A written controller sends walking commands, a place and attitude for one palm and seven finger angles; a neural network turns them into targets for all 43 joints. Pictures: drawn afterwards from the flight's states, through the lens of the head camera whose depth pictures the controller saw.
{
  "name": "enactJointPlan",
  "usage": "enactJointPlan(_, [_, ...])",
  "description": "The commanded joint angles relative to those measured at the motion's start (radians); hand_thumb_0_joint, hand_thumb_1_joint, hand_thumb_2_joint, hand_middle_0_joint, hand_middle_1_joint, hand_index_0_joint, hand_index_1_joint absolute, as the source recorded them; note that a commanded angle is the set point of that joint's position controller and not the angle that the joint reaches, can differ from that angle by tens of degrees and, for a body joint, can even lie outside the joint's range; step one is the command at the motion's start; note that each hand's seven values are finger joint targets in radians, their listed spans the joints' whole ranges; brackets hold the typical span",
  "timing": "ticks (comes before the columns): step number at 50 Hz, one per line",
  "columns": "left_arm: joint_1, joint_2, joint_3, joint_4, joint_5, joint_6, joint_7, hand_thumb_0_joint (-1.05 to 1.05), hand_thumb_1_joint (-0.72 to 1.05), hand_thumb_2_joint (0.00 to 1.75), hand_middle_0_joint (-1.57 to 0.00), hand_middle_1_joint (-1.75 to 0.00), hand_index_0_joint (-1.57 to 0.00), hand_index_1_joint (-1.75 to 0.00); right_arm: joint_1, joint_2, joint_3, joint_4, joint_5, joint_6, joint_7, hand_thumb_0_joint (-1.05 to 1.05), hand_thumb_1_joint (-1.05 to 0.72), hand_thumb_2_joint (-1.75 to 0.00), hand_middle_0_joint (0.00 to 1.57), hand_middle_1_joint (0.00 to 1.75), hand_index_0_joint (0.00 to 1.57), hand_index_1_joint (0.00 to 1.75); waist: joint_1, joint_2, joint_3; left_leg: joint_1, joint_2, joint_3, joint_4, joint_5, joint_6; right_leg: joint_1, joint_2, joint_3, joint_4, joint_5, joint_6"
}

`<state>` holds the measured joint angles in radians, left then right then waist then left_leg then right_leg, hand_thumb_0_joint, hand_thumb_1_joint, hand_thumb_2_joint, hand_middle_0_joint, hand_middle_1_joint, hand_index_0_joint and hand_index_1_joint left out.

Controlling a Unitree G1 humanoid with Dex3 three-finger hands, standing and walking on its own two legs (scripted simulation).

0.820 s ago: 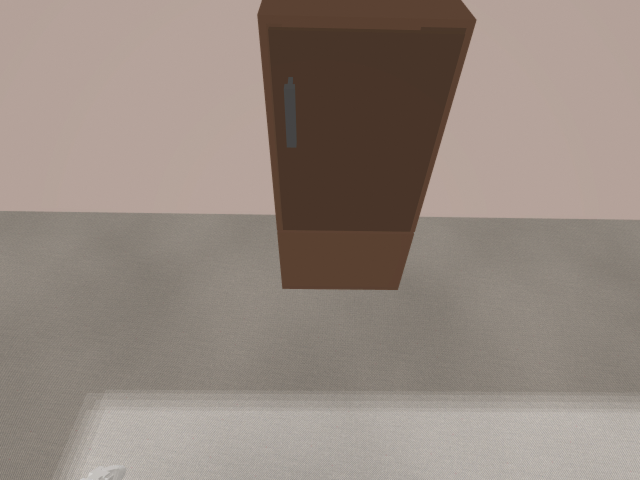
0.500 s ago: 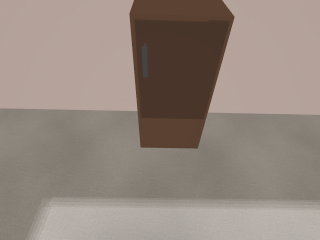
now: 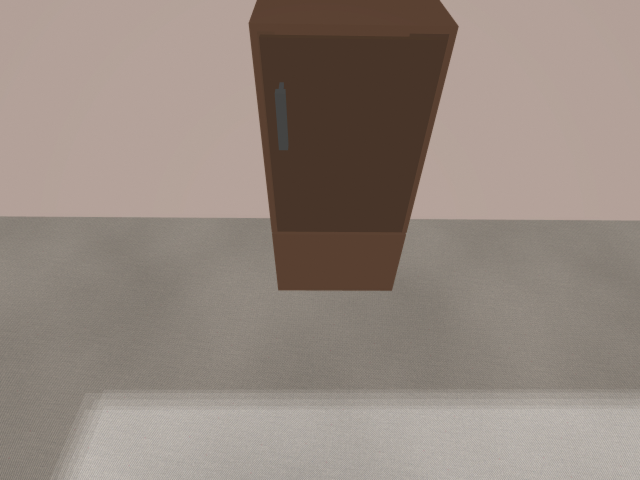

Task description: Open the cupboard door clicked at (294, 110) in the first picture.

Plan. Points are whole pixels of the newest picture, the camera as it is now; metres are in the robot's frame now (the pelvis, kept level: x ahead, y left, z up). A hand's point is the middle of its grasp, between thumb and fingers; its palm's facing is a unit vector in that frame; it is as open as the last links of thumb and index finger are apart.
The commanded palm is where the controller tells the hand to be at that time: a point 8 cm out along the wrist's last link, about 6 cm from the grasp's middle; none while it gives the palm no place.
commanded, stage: look at it before walking up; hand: left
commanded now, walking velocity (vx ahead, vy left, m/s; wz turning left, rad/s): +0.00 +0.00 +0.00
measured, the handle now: (282, 116) +0.89 +0.14 +0.00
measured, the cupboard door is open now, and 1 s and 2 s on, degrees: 0 0 0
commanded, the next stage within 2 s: take the last steps up to it in 0.62 s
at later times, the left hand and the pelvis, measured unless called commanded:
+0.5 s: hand out of the picture +0.08 +0.24 -0.15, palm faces -0.04 -0.94 -0.33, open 7.4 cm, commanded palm none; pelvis +0.00 -0.01 +0.00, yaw +0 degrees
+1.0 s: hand out of the picture +0.06 +0.20 -0.18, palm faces -0.02 -0.97 -0.23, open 7.4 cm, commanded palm none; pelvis +0.04 -0.01 -0.01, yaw -1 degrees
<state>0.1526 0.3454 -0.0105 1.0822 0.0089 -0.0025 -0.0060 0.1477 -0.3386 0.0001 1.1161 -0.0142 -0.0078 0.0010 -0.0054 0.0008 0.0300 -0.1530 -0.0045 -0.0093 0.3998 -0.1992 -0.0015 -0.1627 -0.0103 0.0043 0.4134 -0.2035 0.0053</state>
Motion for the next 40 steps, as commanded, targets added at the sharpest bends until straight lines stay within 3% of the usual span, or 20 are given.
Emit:
enactJointPlan(1, [-0.051,0.203,0.047,-0.065,0.003,-0.024,0.017,0.0,0.9,0.9,-0.2,-0.3,-0.2,-0.3,-0.06,-0.204,-0.036,-0.07,0.005,-0.025,-0.011,0.0,-0.9,-0.9,0.2,0.3,0.2,0.3,0.005,-0.006,-0.036,-0.019,0.109,-0.099,-0.087,0.033,0.03,-0.015,-0.108,0.113,-0.097,0.0,-0.037])
enactJointPlan(20, [-0.056,0.202,0.048,-0.067,0.004,-0.024,0.015,0.0,0.9,0.9,-0.2,-0.3,-0.2,-0.3,-0.064,-0.204,-0.035,-0.07,0.006,-0.026,-0.012,0.0,-0.9,-0.9,0.2,0.3,0.2,0.3,0.005,-0.008,-0.041,-0.007,0.112,-0.099,-0.094,0.047,0.027,-0.012,-0.104,0.113,-0.103,0.016,-0.035])
enactJointPlan(30, [-0.05,0.203,0.048,-0.061,0.002,-0.029,0.017,0.0,0.9,0.9,-0.2,-0.3,-0.2,-0.3,-0.07,-0.205,-0.034,-0.068,0.007,-0.028,-0.014,0.0,-0.9,-0.9,0.2,0.3,0.2,0.3,0.007,-0.001,-0.079,0.024,0.121,-0.091,-0.083,0.137,0.025,0.03,-0.11,0.102,-0.088,0.139,-0.036])
enactJointPlan(37, [-0.054,0.204,0.046,-0.057,0.002,-0.027,0.017,0.0,0.9,0.9,-0.2,-0.3,-0.2,-0.3,-0.077,-0.206,-0.032,-0.065,0.008,-0.027,-0.015,0.0,-0.9,-0.9,0.2,0.3,0.2,0.3,0.006,-0.005,-0.057,0.027,0.12,-0.091,-0.096,0.125,0.024,0.024,-0.107,0.102,-0.099,0.127,-0.034])
enactJointPlan(39, [0.022,0.074,0.02,-0.024,0.002,-0.008,0.022,0.0,0.9,0.9,-0.2,-0.3,-0.2,-0.3,-0.016,-0.076,-0.002,-0.039,0.0,-0.01,-0.01,0.0,-0.9,-0.9,0.2,0.3,0.2,0.3,0.007,-0.004,-0.075,0.033,0.115,-0.074,-0.084,0.023,0.008,0.021,-0.099,0.089,-0.095,-0.017,-0.013])
enactJointPlan(40, [0.04,0.07,0.019,-0.019,0.005,0.0,0.02,0.0,0.9,0.9,-0.2,-0.3,-0.2,-0.3,0.005,-0.068,-0.002,-0.031,-0.003,-0.003,-0.008,0.0,-0.9,-0.9,0.2,0.3,0.2,0.3,0.008,-0.013,-0.034,0.001,0.108,-0.073,-0.081,-0.086,0.009,-0.005,-0.089,0.092,-0.095,-0.138,-0.012])
